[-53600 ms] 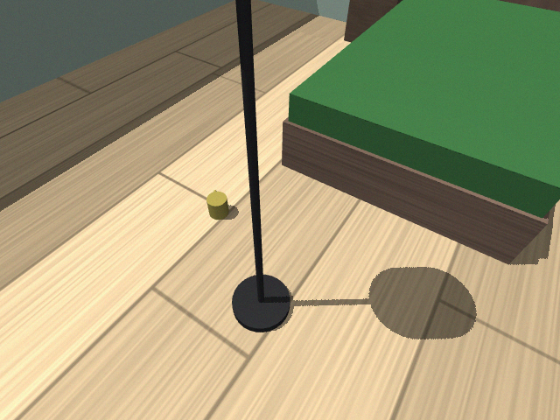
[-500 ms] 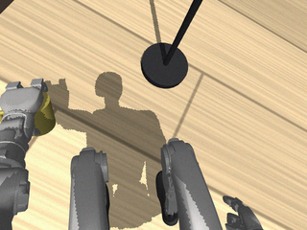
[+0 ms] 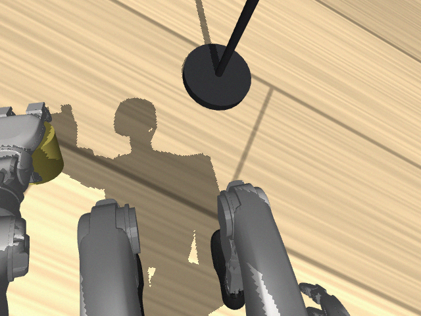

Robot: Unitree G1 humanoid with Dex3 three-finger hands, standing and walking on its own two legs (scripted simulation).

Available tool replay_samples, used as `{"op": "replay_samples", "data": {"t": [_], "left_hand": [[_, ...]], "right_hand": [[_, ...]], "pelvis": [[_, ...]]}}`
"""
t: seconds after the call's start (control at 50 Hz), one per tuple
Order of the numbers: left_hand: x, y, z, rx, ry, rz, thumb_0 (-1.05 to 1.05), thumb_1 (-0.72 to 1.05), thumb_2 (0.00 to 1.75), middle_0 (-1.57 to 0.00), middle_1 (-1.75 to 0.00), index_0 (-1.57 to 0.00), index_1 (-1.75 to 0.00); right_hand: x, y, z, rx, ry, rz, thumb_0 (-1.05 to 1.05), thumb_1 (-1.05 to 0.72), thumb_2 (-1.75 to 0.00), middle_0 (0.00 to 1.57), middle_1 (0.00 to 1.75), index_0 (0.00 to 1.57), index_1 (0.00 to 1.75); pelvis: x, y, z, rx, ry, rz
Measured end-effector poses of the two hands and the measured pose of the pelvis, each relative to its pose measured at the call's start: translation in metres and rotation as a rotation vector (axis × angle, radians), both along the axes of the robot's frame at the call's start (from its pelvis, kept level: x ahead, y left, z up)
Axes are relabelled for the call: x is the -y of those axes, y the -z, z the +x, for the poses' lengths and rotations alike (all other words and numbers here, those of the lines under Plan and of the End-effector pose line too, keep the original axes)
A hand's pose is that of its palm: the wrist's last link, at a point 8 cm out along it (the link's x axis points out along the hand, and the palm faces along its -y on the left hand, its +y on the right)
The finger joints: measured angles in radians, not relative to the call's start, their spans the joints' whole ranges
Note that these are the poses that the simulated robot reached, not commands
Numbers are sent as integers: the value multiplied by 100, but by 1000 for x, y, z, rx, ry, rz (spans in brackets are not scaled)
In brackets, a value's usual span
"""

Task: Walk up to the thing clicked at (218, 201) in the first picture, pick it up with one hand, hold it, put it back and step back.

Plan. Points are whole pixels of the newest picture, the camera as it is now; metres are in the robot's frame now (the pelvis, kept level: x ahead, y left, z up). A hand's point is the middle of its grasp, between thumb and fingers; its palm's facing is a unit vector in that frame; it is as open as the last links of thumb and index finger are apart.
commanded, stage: lower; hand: left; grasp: from above
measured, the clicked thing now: (23, 153) +0.44 +0.31 -0.19
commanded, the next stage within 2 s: rest in 0.46 s
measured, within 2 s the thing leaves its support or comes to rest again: neither
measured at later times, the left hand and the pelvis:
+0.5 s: hand (44, 159) +0.43 +0.29 -0.23, palm faces -0.47 -0.10 -0.88, open 13.3 cm; pelvis +0.01 +0.00 -0.03, yaw -1 degrees
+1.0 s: hand (50, 157) +0.45 +0.29 -0.26, palm faces -0.46 -0.11 -0.88, open 13.3 cm; pelvis +0.01 +0.00 -0.05, yaw -4 degrees
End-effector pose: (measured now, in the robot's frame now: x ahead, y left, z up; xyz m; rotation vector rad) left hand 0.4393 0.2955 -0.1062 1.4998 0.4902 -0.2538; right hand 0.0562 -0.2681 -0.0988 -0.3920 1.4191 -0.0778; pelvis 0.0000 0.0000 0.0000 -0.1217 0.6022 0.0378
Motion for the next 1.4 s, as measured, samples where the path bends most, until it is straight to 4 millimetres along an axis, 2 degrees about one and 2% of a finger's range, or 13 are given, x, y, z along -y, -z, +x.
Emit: {"op": "replay_samples", "data": {"t": [0.22,0.5,0.76,0.92,1.22,1.4], "left_hand": [[-1,16,4,-28,-9,3,-2,-45,101,-22,-106,-18,-101],[2,63,2,-16,21,-41,-2,-45,101,-22,-106,-18,-101],[1,83,9,-33,-19,-10,-1,-45,101,-22,-106,-18,-101],[7,100,15,-38,-24,-50,-1,-45,101,-22,-106,-18,-101],[-2,100,14,-25,-26,-36,-1,-45,102,-22,-108,-18,-102],[-2,102,11,-22,-19,-44,0,-45,107,-14,-117,-11,-111]], "right_hand": [[3,11,1,-12,-18,1,0,-92,-90,21,30,21,30],[8,20,3,-39,-66,-31,0,-92,-90,20,30,21,30],[2,33,2,-58,-94,2,0,-91,-89,21,30,21,30],[1,33,-4,-84,-114,10,0,-91,-89,21,30,21,30],[2,31,-6,-80,-171,11,0,-91,-89,20,30,21,30],[-1,25,-10,-68,-190,3,0,-90,-89,21,30,21,30]], "pelvis": [[2,12,2,6,4,0],[3,34,6,28,14,-18],[3,44,10,26,28,-24],[4,50,12,42,38,-34],[2,55,10,74,48,-50],[0,57,7,93,51,-62]]}}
